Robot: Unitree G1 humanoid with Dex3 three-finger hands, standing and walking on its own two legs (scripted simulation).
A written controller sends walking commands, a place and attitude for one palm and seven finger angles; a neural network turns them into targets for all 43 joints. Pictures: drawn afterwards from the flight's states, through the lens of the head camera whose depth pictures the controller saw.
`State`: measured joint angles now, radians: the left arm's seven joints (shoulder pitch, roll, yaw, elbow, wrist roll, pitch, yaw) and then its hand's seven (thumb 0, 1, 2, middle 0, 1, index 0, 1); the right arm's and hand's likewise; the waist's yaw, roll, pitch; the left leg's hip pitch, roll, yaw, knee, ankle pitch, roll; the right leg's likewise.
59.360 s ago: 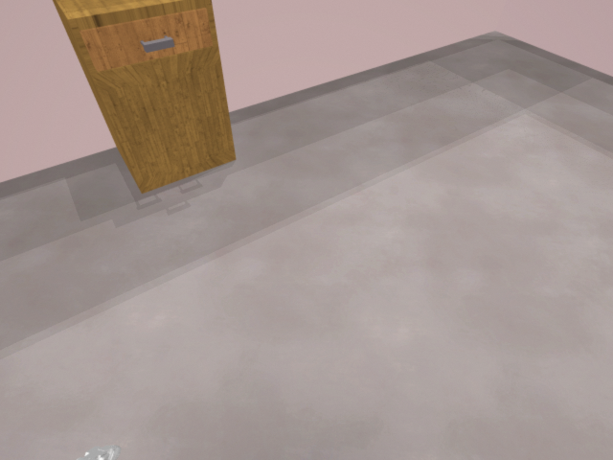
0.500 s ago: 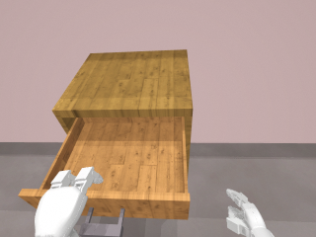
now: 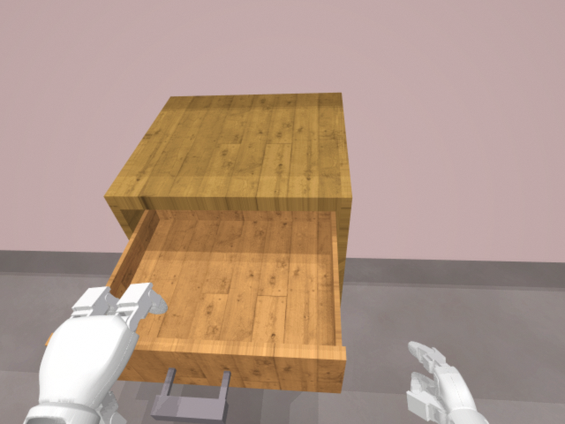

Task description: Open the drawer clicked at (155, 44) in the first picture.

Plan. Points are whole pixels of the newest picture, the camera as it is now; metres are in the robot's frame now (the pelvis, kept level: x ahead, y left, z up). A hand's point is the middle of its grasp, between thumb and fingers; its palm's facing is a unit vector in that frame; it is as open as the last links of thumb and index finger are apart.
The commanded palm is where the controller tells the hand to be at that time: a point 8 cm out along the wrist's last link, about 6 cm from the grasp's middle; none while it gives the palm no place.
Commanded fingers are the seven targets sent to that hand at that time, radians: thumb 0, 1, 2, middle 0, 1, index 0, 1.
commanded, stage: draw the hand back to the body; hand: left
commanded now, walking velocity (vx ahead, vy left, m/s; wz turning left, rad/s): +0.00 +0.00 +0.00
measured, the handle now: (194, 392) +0.18 +0.19 -0.09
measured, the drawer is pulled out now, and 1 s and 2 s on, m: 0.30 0.30 0.30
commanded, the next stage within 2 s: step back with the hand held close in 1.14 s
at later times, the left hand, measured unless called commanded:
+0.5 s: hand (114, 306) +0.19 +0.22 +0.15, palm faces +0.36 -0.86 -0.36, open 12.4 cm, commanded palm +0.13 +0.26 +0.17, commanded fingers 0.00 0.17 0.58 -0.25 -0.77 -0.25 -0.77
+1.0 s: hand (101, 286) +0.20 +0.23 +0.17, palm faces +0.45 -0.80 -0.40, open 8.2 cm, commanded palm +0.15 +0.27 +0.19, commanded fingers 0.00 0.90 0.90 -0.20 -0.30 -0.20 -0.30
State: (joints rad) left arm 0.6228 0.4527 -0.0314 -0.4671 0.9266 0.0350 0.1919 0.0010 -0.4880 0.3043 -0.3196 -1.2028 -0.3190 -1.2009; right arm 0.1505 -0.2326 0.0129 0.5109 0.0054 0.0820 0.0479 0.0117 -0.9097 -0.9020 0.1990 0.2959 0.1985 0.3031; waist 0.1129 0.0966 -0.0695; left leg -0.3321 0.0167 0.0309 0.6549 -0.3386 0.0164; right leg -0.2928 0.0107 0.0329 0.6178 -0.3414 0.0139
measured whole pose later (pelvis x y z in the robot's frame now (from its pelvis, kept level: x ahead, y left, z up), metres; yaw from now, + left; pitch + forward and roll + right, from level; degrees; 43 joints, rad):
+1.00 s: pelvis +0.03 -0.01 +0.02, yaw +3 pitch -2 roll +0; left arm 0.53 0.32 0.28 -0.48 -0.06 -0.06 0.12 0.01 0.70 0.82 -0.22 -0.43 -0.22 -0.43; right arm 0.16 -0.22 0.02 0.61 0.01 -0.10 -0.08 0.01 -0.91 -0.90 0.20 0.30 0.20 0.30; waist 0.07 0.07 0.00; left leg -0.14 0.01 -0.01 0.46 -0.28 0.00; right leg -0.08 0.00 -0.02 0.42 -0.30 0.00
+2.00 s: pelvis -0.06 +0.00 +0.00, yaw +2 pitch +2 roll -2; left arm 0.64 0.38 0.38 -0.63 -0.04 -0.22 0.17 0.02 0.89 0.90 -0.21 -0.30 -0.21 -0.30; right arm 0.18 -0.19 0.00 0.55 0.02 -0.06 -0.07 0.01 -0.91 -0.90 0.20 0.30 0.20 0.30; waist 0.01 0.01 0.04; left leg -0.43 0.01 -0.01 0.60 -0.21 0.02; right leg -0.36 0.00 -0.01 0.54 -0.21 0.02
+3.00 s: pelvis -0.22 -0.06 +0.02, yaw +0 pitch +3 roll +3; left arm 0.73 0.40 0.38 -0.58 -0.04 -0.20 0.17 0.01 0.89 0.90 -0.22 -0.30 -0.22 -0.30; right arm 0.21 -0.22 -0.02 0.59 0.03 -0.05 -0.08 0.01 -0.91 -0.90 0.20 0.30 0.20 0.30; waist -0.05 -0.05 0.01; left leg -0.35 -0.03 0.04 0.78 -0.43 0.00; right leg -0.27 -0.04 -0.03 0.50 -0.29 -0.02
